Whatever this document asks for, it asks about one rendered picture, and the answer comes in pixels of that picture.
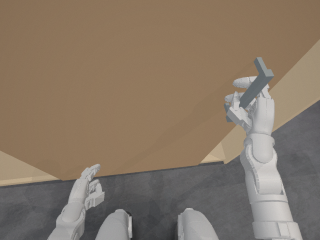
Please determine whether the right robot thigh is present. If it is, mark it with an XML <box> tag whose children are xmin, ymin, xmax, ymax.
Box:
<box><xmin>177</xmin><ymin>210</ymin><xmax>219</xmax><ymax>240</ymax></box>

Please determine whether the robot left hand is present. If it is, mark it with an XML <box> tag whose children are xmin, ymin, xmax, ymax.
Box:
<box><xmin>68</xmin><ymin>164</ymin><xmax>105</xmax><ymax>211</ymax></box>

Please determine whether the wardrobe door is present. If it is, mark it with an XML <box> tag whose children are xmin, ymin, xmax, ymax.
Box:
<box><xmin>0</xmin><ymin>0</ymin><xmax>320</xmax><ymax>181</ymax></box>
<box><xmin>0</xmin><ymin>151</ymin><xmax>50</xmax><ymax>181</ymax></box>

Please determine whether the robot right forearm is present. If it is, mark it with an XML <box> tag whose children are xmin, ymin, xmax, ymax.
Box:
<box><xmin>240</xmin><ymin>133</ymin><xmax>303</xmax><ymax>240</ymax></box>

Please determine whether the robot left forearm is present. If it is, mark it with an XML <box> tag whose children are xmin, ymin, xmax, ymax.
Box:
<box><xmin>47</xmin><ymin>202</ymin><xmax>86</xmax><ymax>240</ymax></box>

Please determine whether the handle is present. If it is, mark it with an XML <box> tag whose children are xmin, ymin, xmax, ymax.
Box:
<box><xmin>224</xmin><ymin>57</ymin><xmax>274</xmax><ymax>123</ymax></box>

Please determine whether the robot right hand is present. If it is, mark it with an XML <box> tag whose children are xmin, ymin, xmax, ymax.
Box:
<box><xmin>224</xmin><ymin>76</ymin><xmax>275</xmax><ymax>137</ymax></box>

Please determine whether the robot thigh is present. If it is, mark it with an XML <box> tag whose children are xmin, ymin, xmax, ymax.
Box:
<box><xmin>177</xmin><ymin>210</ymin><xmax>219</xmax><ymax>240</ymax></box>
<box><xmin>95</xmin><ymin>211</ymin><xmax>133</xmax><ymax>240</ymax></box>

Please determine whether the left robot thigh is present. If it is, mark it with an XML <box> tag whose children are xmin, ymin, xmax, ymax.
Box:
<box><xmin>95</xmin><ymin>211</ymin><xmax>133</xmax><ymax>240</ymax></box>

